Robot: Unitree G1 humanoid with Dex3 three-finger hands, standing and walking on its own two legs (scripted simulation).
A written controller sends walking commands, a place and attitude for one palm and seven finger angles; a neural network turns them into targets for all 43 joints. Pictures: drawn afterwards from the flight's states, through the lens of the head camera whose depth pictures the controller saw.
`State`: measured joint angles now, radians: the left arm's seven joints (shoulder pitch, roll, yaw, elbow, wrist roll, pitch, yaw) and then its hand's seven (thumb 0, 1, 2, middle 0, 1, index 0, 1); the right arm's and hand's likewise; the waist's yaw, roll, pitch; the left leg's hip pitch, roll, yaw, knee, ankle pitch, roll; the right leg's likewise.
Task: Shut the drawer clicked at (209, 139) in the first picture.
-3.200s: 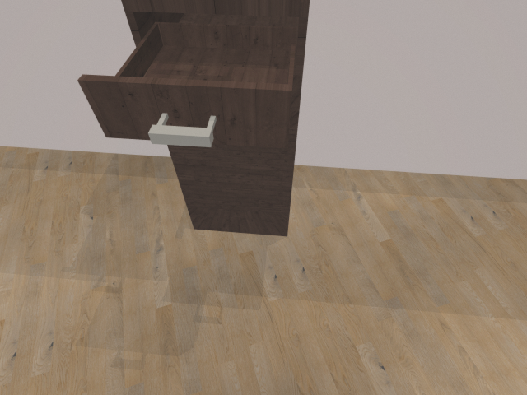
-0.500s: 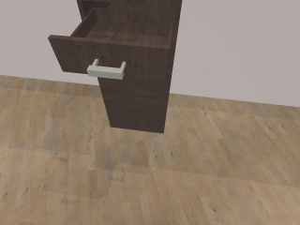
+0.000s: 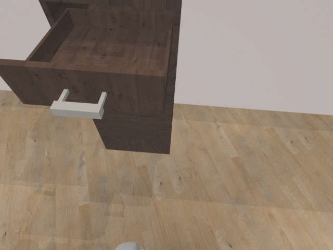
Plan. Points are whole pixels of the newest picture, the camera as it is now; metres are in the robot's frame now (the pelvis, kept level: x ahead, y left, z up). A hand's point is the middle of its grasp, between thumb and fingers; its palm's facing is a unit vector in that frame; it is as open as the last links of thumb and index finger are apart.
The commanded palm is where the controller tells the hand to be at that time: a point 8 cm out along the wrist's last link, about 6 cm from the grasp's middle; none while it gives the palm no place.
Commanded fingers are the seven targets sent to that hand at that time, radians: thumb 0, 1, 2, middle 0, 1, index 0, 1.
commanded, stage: come to a stop and stand still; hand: left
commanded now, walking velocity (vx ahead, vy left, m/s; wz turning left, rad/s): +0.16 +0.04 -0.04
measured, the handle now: (81, 102) +0.41 +0.23 +0.11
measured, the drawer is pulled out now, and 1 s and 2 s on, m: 0.30 0.30 0.30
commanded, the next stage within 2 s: none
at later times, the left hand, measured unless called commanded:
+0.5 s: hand (99, 238) +0.16 +0.19 -0.17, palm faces +0.05 -0.97 -0.26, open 7.3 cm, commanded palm none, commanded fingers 0.00 0.90 0.90 -0.20 -0.30 -0.20 -0.30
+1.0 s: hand (105, 243) +0.15 +0.17 -0.16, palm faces +0.02 -0.95 -0.32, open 7.4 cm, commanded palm none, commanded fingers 0.00 0.90 0.90 -0.20 -0.30 -0.20 -0.30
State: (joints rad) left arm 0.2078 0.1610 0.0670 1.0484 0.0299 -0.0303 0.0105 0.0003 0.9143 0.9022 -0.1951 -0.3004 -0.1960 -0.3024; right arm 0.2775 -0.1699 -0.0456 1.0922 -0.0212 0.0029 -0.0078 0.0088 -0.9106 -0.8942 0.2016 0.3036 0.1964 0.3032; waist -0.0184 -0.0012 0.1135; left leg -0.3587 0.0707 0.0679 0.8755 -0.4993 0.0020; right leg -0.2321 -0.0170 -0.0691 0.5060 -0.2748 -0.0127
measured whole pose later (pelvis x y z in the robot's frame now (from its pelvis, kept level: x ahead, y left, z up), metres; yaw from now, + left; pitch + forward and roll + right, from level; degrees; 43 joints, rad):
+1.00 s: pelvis +0.08 -0.04 -0.01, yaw +0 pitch -2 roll +0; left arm 0.24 0.21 0.03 0.92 0.03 0.00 0.04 0.00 0.91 0.90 -0.20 -0.30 -0.20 -0.30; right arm 0.20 -0.25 -0.07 0.93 -0.02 0.04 -0.02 0.01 -0.91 -0.89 0.20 0.30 0.20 0.30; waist -0.01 0.07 0.04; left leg -0.33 0.04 0.00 0.71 -0.41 0.02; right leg -0.22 0.01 -0.03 0.64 -0.40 -0.03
